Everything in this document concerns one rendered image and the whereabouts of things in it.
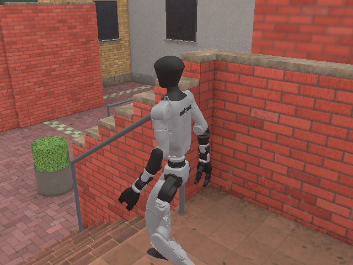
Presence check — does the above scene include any robot right shin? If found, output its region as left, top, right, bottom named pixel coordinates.
left=160, top=202, right=171, bottom=233

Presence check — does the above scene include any right robot upper arm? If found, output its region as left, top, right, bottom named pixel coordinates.
left=182, top=90, right=208, bottom=135

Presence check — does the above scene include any robot right hand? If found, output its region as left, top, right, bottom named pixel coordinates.
left=194, top=161, right=212, bottom=187

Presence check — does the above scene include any robot left hand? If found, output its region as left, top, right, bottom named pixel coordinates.
left=118, top=187, right=140, bottom=211

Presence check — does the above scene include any left robot upper arm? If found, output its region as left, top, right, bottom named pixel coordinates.
left=151, top=102, right=171, bottom=160

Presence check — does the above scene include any right robot forearm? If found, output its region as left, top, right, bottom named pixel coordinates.
left=197, top=128, right=210, bottom=163

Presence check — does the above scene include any robot shin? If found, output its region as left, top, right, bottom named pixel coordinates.
left=150, top=233, right=195, bottom=265
left=160, top=202, right=171, bottom=233

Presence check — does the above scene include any left robot forearm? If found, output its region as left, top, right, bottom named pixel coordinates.
left=132, top=148, right=163, bottom=193

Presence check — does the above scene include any robot left shin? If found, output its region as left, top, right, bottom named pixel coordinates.
left=150, top=233, right=195, bottom=265

